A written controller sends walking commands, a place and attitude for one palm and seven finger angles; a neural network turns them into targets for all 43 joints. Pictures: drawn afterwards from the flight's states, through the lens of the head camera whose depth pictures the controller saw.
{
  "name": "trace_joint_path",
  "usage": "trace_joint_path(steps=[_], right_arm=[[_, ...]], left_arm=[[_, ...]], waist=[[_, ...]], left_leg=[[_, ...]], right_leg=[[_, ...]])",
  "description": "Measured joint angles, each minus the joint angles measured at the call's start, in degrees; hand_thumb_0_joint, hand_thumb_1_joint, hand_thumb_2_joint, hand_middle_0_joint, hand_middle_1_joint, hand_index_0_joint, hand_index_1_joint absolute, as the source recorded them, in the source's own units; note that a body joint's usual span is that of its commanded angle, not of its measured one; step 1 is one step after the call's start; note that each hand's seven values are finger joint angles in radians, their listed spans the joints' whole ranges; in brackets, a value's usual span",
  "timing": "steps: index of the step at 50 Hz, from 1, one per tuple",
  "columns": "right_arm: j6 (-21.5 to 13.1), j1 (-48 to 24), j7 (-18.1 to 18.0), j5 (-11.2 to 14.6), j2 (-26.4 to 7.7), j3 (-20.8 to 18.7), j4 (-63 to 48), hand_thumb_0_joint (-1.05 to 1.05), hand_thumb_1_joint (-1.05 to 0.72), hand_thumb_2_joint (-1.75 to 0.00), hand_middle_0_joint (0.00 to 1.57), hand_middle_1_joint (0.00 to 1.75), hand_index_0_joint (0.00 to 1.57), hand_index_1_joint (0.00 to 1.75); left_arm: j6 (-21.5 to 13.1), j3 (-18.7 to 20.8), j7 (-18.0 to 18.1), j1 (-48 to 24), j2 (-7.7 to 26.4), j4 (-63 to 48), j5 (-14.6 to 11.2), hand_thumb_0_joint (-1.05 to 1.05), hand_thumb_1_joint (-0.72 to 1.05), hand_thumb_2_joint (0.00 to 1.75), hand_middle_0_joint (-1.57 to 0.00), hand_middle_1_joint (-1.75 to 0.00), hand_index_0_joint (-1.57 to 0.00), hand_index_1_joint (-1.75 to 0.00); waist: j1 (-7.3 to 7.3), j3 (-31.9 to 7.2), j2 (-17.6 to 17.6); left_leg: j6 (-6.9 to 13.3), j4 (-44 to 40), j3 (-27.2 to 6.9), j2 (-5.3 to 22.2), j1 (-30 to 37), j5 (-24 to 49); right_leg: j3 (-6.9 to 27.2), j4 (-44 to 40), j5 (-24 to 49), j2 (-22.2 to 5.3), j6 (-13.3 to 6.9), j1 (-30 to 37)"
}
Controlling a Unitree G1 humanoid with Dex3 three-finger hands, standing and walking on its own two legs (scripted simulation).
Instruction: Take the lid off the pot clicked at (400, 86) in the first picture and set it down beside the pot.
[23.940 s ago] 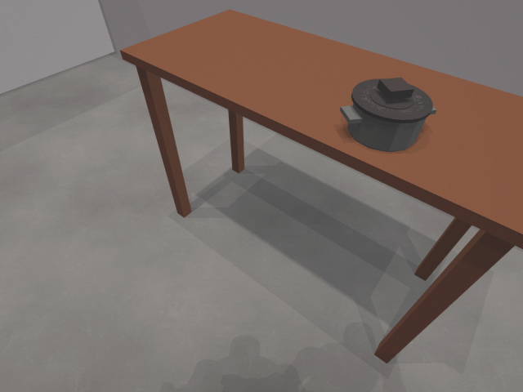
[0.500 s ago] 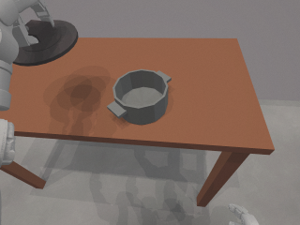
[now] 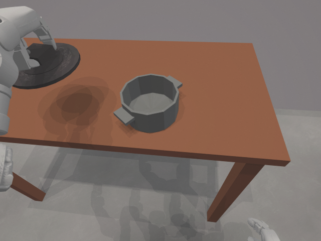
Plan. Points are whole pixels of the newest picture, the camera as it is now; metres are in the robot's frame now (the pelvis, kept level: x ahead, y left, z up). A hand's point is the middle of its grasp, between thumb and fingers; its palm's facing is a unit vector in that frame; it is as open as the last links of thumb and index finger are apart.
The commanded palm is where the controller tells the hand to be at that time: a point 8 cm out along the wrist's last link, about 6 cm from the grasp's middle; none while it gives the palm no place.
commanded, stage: lower the lid onto the table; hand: left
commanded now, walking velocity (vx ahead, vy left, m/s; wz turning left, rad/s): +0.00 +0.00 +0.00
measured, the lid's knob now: (37, 53) +0.46 +0.28 +0.24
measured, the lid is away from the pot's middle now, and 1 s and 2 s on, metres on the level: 0.24 0.23 0.23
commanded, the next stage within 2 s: none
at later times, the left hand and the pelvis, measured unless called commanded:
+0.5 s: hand (42, 64) +0.45 +0.27 +0.22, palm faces -0.26 -0.04 -0.97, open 8.7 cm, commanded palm +0.43 +0.27 +0.30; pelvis +0.00 +0.01 +0.00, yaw +0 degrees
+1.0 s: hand (51, 77) +0.45 +0.27 +0.18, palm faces -0.32 -0.05 -0.94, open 8.7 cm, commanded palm +0.44 +0.28 +0.26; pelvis +0.01 +0.01 +0.00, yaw +0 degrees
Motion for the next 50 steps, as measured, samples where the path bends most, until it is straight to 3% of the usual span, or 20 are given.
trace_joint_path(steps=[9, 15, 33, 50], right_arm=[[-0.08, -0.32, -0.48, 0.09, 0.75, 0.43, 0.61, 0.01, -0.91, -0.89, 0.2, 0.3, 0.2, 0.3], [-0.32, 0.51, -0.15, -0.29, 0.98, 0.33, 0.91, 0.01, -0.91, -0.89, 0.2, 0.3, 0.2, 0.3], [-0.16, 1.77, 0.6, -0.79, 0.63, -0.48, 0.74, 0.01, -0.91, -0.89, 0.2, 0.3, 0.2, 0.3], [0.02, 1.46, 0.43, -0.92, 0.54, -0.6, 0.59, 0.01, -0.91, -0.89, 0.2, 0.3, 0.2, 0.3]], left_arm=[[-1.62, -1.43, 0.78, -0.52, -0.56, 3.49, -0.01, -0.04, -0.11, 1.29, -0.97, -0.51, -0.84, -0.45], [-3.27, -0.08, 1.59, 0.28, -1.18, 3.84, -0.23, -0.04, -0.11, 1.29, -0.97, -0.51, -0.84, -0.45], [-5.03, 0.19, 2.69, 3.81, -3.73, 1.96, -0.96, -0.04, -0.1, 1.28, -0.97, -0.51, -0.83, -0.45], [-6.12, -0.04, 3.83, 5.94, -3.66, 4.88, -1.12, -0.04, -0.1, 1.28, -0.97, -0.51, -0.83, -0.45]], waist=[[-0.37, 0.57, -0.54], [-0.82, 0.16, -0.47], [-1.24, 0.13, -0.18], [-1.51, 0.17, -0.58]], left_leg=[[0.12, 0.27, -0.37, -0.08, -0.39, 0.1], [0.32, 0.02, -0.23, -0.21, -0.44, 0.08], [0.85, -0.51, 0.19, -0.66, -0.29, -0.02], [0.55, 0.18, -0.11, -0.24, -0.66, -0.66]], right_leg=[[-0.39, -0.35, 0.33, -0.05, 0.07, 0.02], [-0.23, -0.84, 0.45, -0.17, 0.28, 0.04], [0.25, -1.19, 0.35, -0.61, 0.72, 0.03], [-0.01, -1.19, 0.04, -0.15, 0.54, 0.01]])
